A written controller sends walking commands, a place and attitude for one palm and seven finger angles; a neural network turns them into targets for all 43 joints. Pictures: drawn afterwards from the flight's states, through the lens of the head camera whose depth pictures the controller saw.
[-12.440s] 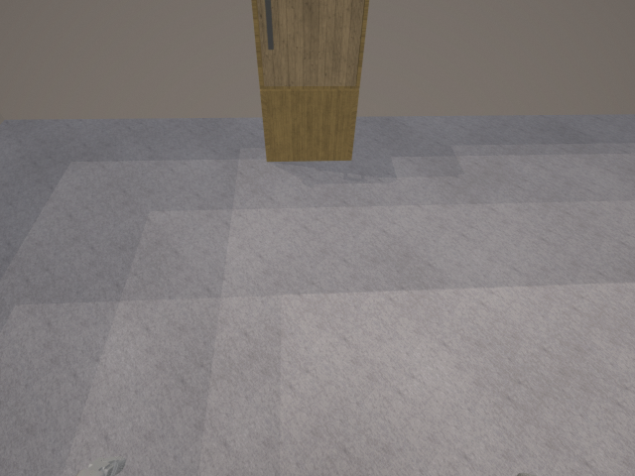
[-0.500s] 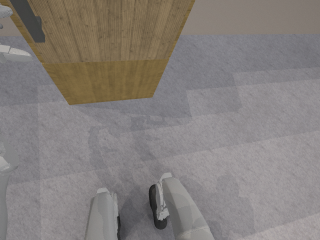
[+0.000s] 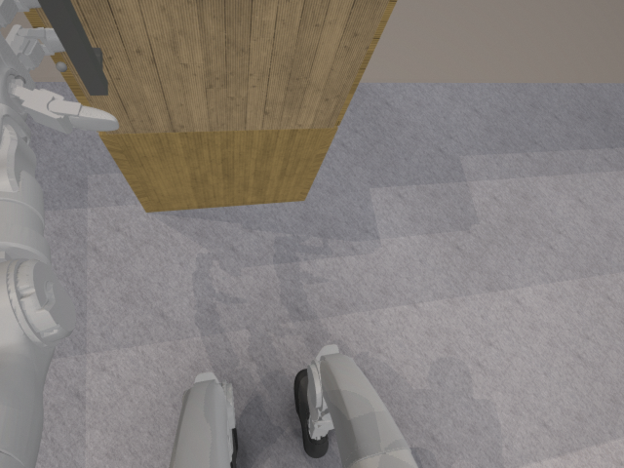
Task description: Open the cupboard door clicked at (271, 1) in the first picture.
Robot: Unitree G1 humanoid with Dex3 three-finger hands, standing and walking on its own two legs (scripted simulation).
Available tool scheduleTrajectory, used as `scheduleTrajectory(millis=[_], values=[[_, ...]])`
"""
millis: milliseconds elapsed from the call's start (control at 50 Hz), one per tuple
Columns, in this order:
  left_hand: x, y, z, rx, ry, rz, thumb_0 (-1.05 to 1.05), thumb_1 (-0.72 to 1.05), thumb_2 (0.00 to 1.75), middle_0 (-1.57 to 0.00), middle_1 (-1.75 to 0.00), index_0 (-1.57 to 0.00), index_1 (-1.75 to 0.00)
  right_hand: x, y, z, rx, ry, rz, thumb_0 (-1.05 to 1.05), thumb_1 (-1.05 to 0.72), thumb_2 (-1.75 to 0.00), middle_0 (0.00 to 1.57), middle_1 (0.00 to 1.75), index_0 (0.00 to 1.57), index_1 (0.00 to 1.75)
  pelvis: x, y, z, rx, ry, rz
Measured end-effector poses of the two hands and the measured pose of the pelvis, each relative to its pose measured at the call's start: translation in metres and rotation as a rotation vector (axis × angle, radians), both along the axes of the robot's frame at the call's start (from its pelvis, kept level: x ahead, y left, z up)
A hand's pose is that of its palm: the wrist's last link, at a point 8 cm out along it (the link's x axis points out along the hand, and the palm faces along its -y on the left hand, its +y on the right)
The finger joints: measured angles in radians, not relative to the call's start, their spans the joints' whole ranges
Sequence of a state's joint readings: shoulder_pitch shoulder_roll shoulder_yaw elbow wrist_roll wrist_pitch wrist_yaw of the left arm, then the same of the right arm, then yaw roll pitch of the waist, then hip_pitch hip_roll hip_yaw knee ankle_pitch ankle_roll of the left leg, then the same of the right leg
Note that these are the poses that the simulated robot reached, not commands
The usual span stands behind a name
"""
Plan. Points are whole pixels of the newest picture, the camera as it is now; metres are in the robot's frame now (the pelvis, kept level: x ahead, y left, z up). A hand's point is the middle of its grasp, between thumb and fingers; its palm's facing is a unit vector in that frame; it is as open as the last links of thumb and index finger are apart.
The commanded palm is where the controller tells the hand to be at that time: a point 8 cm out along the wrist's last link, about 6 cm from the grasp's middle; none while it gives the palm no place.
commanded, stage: slide the fingers in behind the handle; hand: left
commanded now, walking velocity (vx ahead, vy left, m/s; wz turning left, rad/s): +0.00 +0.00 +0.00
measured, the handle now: (71, 17) +0.61 +0.20 +0.06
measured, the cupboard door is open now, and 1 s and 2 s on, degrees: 0 0 4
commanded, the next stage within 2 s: close the thumb around the handle in 0.80 s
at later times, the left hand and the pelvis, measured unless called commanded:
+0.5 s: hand (100, 65) +0.56 +0.18 +0.04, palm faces +0.06 -1.00 -0.03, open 13.9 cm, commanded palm +0.54 +0.21 +0.04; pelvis +0.00 -0.01 +0.00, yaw +0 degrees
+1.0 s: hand (93, 67) +0.56 +0.18 +0.04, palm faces +0.05 -1.00 -0.03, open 13.8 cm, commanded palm +0.54 +0.22 +0.04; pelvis +0.00 -0.01 +0.00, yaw +0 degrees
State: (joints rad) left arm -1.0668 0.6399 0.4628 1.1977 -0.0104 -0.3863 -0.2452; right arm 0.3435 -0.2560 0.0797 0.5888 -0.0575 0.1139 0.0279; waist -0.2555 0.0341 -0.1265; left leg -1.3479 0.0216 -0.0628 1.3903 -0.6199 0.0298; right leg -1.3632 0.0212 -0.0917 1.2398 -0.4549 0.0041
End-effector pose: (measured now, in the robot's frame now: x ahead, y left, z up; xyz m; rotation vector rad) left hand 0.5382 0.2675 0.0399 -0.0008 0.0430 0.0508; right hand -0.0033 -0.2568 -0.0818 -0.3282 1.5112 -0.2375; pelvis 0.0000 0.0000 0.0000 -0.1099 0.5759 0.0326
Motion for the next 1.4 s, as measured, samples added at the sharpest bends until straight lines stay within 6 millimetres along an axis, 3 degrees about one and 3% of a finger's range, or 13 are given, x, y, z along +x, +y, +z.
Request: scheduleTrajectory(millis=[420, 700, 980, 1140, 1400], values=[[0.002, -0.037, 0.003, 0.019, -0.007, -0.008, -0.02, -0.5, 0.3, -0.31, -1.2, -0.3, -1.2, -0.007, 0.003, -0.007, 0.042, -0.003, -0.026, 0.0, -0.9, -0.9, 0.21, 0.3, 0.2, 0.3, 0.0, -0.004, 0.001, 0.019, -0.009, -0.011], [-0.001, -0.028, 0.005, 0.04, -0.011, 0.006, -0.02, -0.5, 0.3, -0.31, -1.2, -0.31, -1.21, -0.01, -0.004, -0.008, 0.039, -0.008, -0.03, 0.0, -0.9, -0.9, 0.21, 0.3, 0.2, 0.3, -0.003, -0.008, 0.0, 0.027, -0.012, -0.018], [-0.003, -0.032, 0.005, 0.027, -0.013, 0.002, -0.02, -0.49, 0.31, -0.31, -1.21, -0.3, -1.2, -0.002, -0.008, -0.006, 0.021, -0.037, -0.012, 0.0, -0.9, -0.9, 0.21, 0.3, 0.2, 0.3, -0.004, -0.007, 0.0, 0.023, -0.016, -0.013], [-0.006, -0.026, 0.006, 0.029, -0.011, -0.001, -0.01, -0.25, 0.41, -0.32, -1.23, -0.32, -1.23, -0.004, -0.002, -0.008, 0.036, -0.029, -0.017, 0.0, -0.9, -0.9, 0.21, 0.3, 0.2, 0.3, -0.004, -0.005, 0.0, 0.024, -0.019, -0.016], [-0.008, -0.026, 0.008, 0.019, -0.015, -0.003, 0.0, 0.42, 0.7, -0.36, -1.3, -0.37, -1.3, -0.007, 0.002, -0.006, 0.037, -0.018, -0.017, 0.0, -0.9, -0.9, 0.21, 0.3, 0.2, 0.3, -0.003, -0.002, 0.002, 0.019, -0.022, -0.009]])
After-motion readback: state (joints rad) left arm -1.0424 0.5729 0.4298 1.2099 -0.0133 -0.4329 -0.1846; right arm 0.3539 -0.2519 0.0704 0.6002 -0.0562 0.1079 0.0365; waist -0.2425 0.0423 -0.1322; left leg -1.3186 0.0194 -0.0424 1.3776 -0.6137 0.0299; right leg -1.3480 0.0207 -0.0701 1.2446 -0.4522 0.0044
